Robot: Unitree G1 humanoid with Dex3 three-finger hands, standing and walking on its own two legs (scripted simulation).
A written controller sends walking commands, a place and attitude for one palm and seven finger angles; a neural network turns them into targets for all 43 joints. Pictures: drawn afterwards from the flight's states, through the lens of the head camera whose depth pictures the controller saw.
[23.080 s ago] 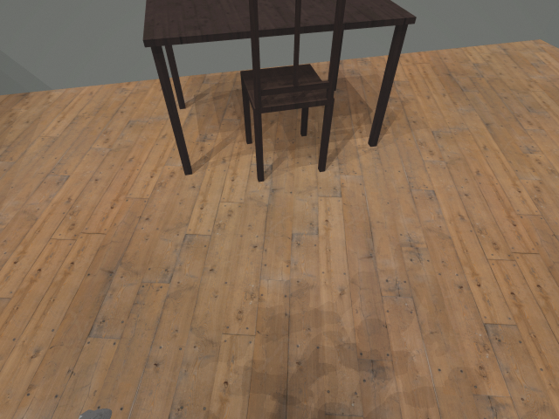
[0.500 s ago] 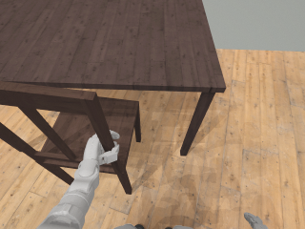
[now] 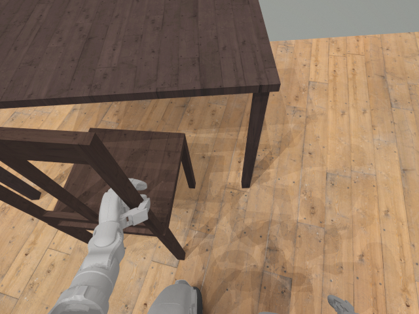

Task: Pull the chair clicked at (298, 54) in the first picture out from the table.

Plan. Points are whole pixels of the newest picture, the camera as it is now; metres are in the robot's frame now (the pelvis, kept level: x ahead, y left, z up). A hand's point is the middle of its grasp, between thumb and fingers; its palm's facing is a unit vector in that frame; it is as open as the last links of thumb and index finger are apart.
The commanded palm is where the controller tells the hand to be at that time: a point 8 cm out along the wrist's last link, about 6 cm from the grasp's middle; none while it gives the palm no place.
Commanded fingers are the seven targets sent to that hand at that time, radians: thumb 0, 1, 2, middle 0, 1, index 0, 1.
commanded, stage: step backward, pulling the chair out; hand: left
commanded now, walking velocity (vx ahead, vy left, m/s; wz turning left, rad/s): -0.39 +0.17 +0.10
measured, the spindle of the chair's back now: (60, 193) +0.35 +0.36 -0.06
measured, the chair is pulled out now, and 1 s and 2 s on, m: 0.16 0.29 0.44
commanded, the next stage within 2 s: none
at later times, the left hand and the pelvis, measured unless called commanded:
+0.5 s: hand (145, 238) +0.26 +0.15 -0.06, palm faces +0.02 -0.99 -0.17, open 6.1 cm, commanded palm +0.23 +0.20 -0.06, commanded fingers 0.00 0.90 0.90 -0.50 -1.45 -0.50 -1.45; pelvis -0.06 +0.02 +0.00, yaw +1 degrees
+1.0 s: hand (143, 279) +0.18 +0.14 -0.06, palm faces -0.02 -0.99 -0.15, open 6.1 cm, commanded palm +0.15 +0.19 -0.06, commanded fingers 0.00 0.90 0.90 -0.50 -1.45 -0.50 -1.45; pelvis -0.14 +0.03 +0.01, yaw +2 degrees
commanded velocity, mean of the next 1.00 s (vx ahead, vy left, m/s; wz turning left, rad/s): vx -0.38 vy -0.04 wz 0.07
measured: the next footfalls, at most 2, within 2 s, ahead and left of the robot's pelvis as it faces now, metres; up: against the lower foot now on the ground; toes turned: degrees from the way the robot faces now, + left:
left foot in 0.18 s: +0.00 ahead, +0.17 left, +0.00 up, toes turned +4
right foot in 0.84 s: -0.06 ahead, -0.07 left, +0.00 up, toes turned +1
